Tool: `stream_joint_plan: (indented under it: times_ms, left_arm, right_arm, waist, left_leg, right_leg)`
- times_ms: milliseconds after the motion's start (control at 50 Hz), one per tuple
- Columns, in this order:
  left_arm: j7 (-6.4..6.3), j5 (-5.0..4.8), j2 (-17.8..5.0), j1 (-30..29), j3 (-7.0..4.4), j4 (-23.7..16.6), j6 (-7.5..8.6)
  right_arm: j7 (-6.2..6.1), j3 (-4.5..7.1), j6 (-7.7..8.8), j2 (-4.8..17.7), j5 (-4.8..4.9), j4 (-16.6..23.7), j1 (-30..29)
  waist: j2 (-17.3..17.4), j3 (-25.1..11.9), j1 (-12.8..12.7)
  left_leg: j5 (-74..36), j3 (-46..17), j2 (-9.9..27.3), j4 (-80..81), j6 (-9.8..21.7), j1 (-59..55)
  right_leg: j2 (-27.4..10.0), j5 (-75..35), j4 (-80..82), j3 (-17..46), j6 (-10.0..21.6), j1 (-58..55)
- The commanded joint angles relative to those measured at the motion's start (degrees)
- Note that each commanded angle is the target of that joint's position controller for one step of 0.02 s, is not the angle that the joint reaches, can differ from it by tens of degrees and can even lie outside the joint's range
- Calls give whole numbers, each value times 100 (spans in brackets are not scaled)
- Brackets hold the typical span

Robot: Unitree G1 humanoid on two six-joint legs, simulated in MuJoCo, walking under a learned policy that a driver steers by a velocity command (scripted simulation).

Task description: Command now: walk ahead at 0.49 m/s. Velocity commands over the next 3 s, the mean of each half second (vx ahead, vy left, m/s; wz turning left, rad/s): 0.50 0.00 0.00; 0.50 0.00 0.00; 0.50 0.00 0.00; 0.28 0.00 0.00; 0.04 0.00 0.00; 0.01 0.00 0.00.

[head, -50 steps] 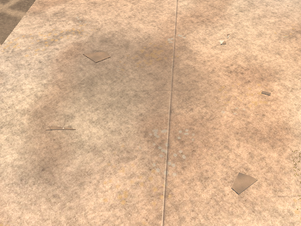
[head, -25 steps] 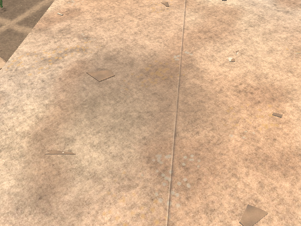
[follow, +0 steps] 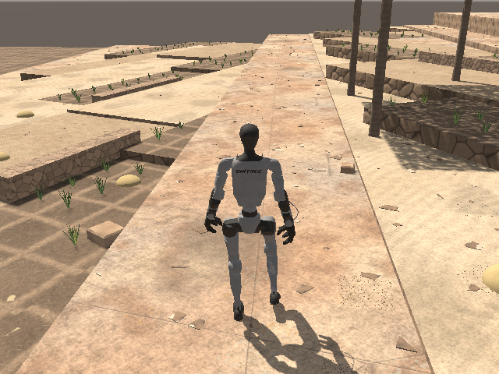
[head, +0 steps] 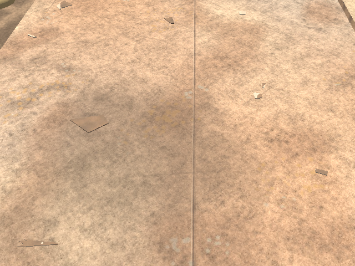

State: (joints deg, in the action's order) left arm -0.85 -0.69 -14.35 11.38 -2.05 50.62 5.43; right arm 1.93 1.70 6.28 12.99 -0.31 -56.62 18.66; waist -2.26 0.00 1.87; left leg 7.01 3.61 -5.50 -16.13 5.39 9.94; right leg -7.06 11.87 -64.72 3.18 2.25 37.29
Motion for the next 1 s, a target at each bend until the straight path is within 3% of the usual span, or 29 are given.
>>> stream_joint_plan:
  times_ms: [20,100,200,240,260,280,300,320,340,360,380,400,440,480,540,640,700,760,800,820,840,860,880,900,920,940,960,980,1000]
  left_arm:
    - [-37,67,-238,189,-64,-243,-30]
    - [26,16,-167,-722,-33,-474,28]
    - [196,-62,-248,-1433,-16,-758,83]
    - [255,-63,-371,-1303,-55,-792,136]
    - [264,-57,-474,-995,-110,-730,159]
    - [248,-44,-671,-281,-230,-516,173]
    - [203,-10,-1075,886,-388,-219,186]
    - [190,80,-1738,1678,-556,-67,135]
    - [214,68,-1308,1787,-435,-32,125]
    - [217,40,-943,1262,-311,-121,138]
    - [220,28,-730,697,-235,-261,125]
    - [251,43,-549,309,-174,-321,117]
    - [299,95,-375,123,-124,-271,137]
    - [285,95,-497,340,-161,-120,171]
    - [187,96,-642,667,-201,48,144]
    - [80,31,-739,1066,-203,227,77]
    - [62,-5,-771,1371,-221,404,24]
    - [19,-30,-814,1446,-263,514,-57]
    - [2,-35,-891,1319,-298,511,-107]
    - [0,-28,-941,1196,-311,484,-133]
    - [3,-5,-860,1095,-278,454,-168]
    - [7,64,-699,1085,-195,336,-167]
    - [80,88,42,1770,22,272,-39]
    - [118,-34,-227,1664,-24,375,125]
    - [137,-182,-690,1115,-146,198,219]
    - [106,-199,-753,685,-158,80,242]
    - [59,-115,-697,475,-191,44,205]
    - [26,-49,-632,563,-233,65,120]
    - [18,-34,-471,706,-221,97,32]
  right_arm:
    - [-111,128,96,772,12,328,-240]
    - [-188,154,23,926,103,227,214]
    - [-197,181,-94,972,149,32,637]
    - [-210,215,-155,1044,153,21,586]
    - [-214,224,-186,1085,151,43,476]
    - [-213,195,-216,1020,128,78,372]
    - [-210,101,-213,799,47,198,299]
    - [-163,-99,-91,156,25,312,839]
    - [-135,-78,65,332,113,227,863]
    - [-112,73,145,896,264,366,359]
    - [-131,90,152,940,275,466,-11]
    - [-167,109,115,856,196,493,-205]
    - [-202,135,-52,633,124,453,-56]
    - [-219,134,-153,491,106,452,-6]
    - [-232,167,-173,509,56,684,-629]
    - [-151,119,-120,367,88,975,-1667]
    - [-77,95,-94,378,128,1136,-2139]
    - [30,94,-34,437,149,1304,-2397]
    - [70,144,3,567,151,1284,-2164]
    - [62,216,15,700,144,1188,-1773]
    - [32,351,14,917,136,911,-909]
    - [-23,488,6,1303,89,641,188]
    - [-45,613,-30,1858,5,507,822]
    - [-36,473,-45,1395,66,497,796]
    - [-44,382,-30,1100,107,580,256]
    - [-53,313,-29,880,92,715,-255]
    - [-25,255,-17,699,43,756,-621]
    - [-7,200,10,534,-11,753,-781]
    - [12,195,18,512,-26,703,-781]
  waist:
    - [419,311,-267]
    - [444,311,66]
    - [540,459,284]
    - [620,385,133]
    - [677,228,-77]
    - [631,-175,-444]
    - [336,-988,-891]
    - [-1069,-1825,-841]
    - [-1258,-2179,-866]
    - [-837,-1325,-753]
    - [-442,-843,-575]
    - [-121,-462,-415]
    - [-261,-205,-123]
    - [-198,-92,-36]
    - [-74,93,-136]
    - [-110,303,-431]
    - [-112,481,-580]
    - [-133,558,-551]
    - [-227,377,-357]
    - [-312,115,-121]
    - [-256,-378,302]
    - [117,-1172,687]
    - [1581,-2009,434]
    - [1628,-2350,511]
    - [1297,-1385,437]
    - [800,-868,270]
    - [490,-439,77]
    - [574,-308,-138]
    - [680,-248,-244]
  left_leg:
    - [-338,-1241,1631,1155,989,578]
    - [-432,-941,1529,1045,721,114]
    - [-284,-1047,1873,628,639,-797]
    - [-552,-1126,2010,314,549,-1044]
    - [-1180,-1073,1976,-35,474,-1050]
    - [-2110,-850,1713,-870,345,-944]
    - [-1993,-523,1366,-2400,144,-147]
    - [86,-46,422,-4742,-324,2283]
    - [2431,-901,284,-5708,-274,3148]
    - [2102,-1035,651,-6072,-143,3627]
    - [1534,-866,976,-5905,-106,3514]
    - [1121,-772,1167,-5534,-141,3292]
    - [683,-750,1364,-5030,-208,2661]
    - [422,-673,1369,-4797,-293,2661]
    - [-276,-663,1392,-3952,-411,3207]
    - [-1344,-445,1179,-2297,-421,3008]
    - [-1255,-410,1087,-1802,-370,3090]
    - [-796,-429,1041,-1493,-205,3128]
    - [-383,-297,886,-1349,-65,2556]
    - [-264,-126,690,-1302,29,1880]
    - [-320,30,487,-1226,172,720]
    - [-460,-733,1166,-1414,489,-1082]
    - [309,-3438,2623,-969,1446,-3290]
    - [846,-4685,2850,-164,1578,-3431]
    - [878,-3829,2652,-96,1243,-2662]
    - [532,-2992,2421,14,1025,-1743]
    - [73,-2428,2183,221,898,-865]
    - [-166,-2024,1965,406,778,-350]
    - [-244,-1824,1876,577,775,-52]
  right_leg:
    - [-246,-895,855,21,-156,130]
    - [13,-1743,2448,-197,-204,-65]
    - [178,-1253,3293,-246,-94,-49]
    - [269,-801,3536,-293,68,-369]
    - [403,-645,3658,-413,164,-862]
    - [590,-598,3792,-556,304,-1807]
    - [101,-743,3639,-12,622,-3472]
    - [-1332,-160,3942,2410,1499,-5812]
    - [-1659,334,4727,3913,1724,-6064]
    - [-1473,380,4782,3147,1402,-5354]
    - [-1238,-20,4889,2297,1207,-4519]
    - [-977,-404,5119,1729,1111,-3767]
    - [-616,-823,5485,1053,981,-2948]
    - [-528,-1432,5636,686,1069,-2769]
    - [-531,-1914,5733,428,1085,-2983]
    - [-389,-1519,5871,53,899,-3176]
    - [-558,-1390,5765,60,893,-3659]
    - [-804,-1648,5458,109,829,-4182]
    - [-846,-2407,5095,80,730,-4312]
    - [-764,-3351,4645,-9,657,-4271]
    - [-475,-4043,3660,-224,524,-4028]
    - [-153,-3128,2070,-452,327,-2938]
    - [906,69,-259,-528,-110,-526]
    - [983,1989,-1204,328,-65,248]
    - [618,1716,-1452,355,53,743]
    - [277,1158,-1212,182,106,623]
    - [69,771,-786,85,88,351]
    - [-104,517,-455,130,97,-44]
    - [-141,387,-278,115,82,-306]
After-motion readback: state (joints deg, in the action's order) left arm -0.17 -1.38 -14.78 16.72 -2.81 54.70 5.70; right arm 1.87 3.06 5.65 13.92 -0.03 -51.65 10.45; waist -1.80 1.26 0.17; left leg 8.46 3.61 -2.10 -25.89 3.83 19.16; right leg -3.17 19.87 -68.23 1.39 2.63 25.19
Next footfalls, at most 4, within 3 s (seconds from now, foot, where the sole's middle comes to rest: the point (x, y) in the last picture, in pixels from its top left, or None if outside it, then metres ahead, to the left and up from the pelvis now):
0.30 right None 0.33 -0.17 -0.78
0.86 left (160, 236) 0.64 0.07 -0.78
1.42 right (211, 169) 0.95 -0.16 -0.78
1.88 left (162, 136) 1.16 0.06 -0.78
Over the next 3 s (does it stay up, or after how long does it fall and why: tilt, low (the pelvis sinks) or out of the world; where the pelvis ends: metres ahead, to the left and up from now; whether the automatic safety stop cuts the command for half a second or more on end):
stays up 1.09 -0.06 -0.01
